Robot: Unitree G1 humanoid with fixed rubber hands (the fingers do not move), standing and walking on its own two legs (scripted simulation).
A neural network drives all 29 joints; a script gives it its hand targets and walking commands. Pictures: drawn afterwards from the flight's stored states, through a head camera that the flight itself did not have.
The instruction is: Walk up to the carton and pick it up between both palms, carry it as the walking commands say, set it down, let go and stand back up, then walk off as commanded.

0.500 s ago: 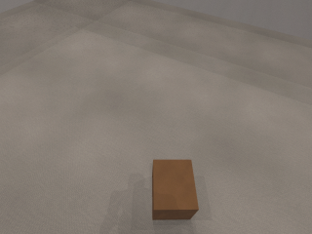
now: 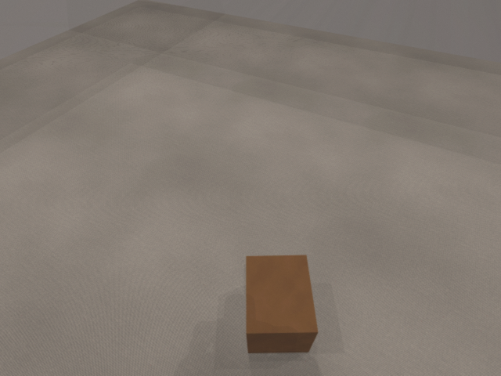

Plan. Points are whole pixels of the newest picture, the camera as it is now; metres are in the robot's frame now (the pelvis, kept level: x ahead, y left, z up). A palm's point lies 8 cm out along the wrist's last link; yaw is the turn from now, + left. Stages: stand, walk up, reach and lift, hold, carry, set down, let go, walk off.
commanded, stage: walk up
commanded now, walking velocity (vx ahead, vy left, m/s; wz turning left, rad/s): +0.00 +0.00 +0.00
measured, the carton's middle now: (277, 304) +0.49 -0.07 -0.65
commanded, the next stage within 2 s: none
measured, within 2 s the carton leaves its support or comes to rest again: neither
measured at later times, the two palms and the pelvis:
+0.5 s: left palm out of the picture +0.02 +0.23 -0.14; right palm out of the picture +0.01 -0.28 -0.12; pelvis -0.01 -0.02 +0.01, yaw -3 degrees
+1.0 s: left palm out of the picture +0.03 +0.11 -0.12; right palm out of the picture +0.03 -0.38 -0.15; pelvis +0.01 -0.13 +0.00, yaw -1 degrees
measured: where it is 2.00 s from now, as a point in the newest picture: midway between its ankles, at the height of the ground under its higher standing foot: outside the picture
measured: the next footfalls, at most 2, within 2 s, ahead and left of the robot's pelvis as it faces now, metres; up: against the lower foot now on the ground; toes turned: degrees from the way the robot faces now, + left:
right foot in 0.70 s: +0.01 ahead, -0.22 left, +0.00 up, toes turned -4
left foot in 1.18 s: +0.04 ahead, +0.00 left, +0.00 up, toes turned +3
